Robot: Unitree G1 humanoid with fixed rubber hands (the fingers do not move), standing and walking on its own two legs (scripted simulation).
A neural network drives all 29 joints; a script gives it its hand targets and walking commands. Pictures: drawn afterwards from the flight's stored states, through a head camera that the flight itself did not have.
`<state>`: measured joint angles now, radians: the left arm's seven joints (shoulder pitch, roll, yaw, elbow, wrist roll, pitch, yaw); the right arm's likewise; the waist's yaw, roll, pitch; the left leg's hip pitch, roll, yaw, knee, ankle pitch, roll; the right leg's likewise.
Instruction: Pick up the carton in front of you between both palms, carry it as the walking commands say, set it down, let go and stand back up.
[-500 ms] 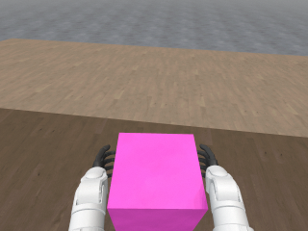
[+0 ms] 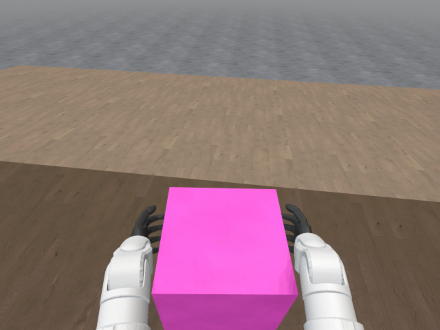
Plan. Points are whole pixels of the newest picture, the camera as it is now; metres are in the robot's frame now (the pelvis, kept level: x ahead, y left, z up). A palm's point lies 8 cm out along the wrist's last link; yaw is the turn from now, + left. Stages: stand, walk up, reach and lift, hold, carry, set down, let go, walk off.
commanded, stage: hold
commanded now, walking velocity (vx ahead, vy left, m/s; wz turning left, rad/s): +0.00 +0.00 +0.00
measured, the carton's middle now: (220, 266) +0.28 +0.00 -0.02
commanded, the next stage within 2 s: carry in 0.50 s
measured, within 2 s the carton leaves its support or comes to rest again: neither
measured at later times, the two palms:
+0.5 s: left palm (141, 241) +0.29 +0.15 +0.05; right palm (301, 238) +0.29 -0.15 +0.05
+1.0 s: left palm (150, 183) +0.42 +0.15 +0.07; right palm (286, 185) +0.42 -0.15 +0.07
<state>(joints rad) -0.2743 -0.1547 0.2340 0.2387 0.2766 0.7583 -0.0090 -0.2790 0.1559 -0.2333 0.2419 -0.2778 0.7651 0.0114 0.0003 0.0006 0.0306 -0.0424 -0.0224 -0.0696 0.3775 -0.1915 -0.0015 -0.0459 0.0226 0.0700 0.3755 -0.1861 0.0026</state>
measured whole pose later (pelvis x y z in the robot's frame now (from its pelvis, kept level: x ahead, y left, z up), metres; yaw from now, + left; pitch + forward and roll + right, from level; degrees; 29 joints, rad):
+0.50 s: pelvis +0.00 +0.00 +0.00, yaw +0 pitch -7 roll +0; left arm -0.28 -0.16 0.23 0.23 0.28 0.76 -0.01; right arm -0.28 0.16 -0.23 0.24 -0.28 0.76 0.01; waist 0.00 0.00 0.02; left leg -0.06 -0.02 -0.07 0.39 -0.20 0.00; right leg -0.06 0.02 0.07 0.38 -0.19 0.00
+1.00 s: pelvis +0.16 +0.01 -0.01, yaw -1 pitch +7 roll -1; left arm -0.13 -0.14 0.14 -0.30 0.08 1.15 0.09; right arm -0.15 0.13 -0.08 -0.29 -0.11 1.17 -0.10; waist -0.01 0.05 -0.16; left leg -0.13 0.05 0.06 0.42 -0.41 0.00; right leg -0.49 -0.01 -0.14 0.76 -0.46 0.00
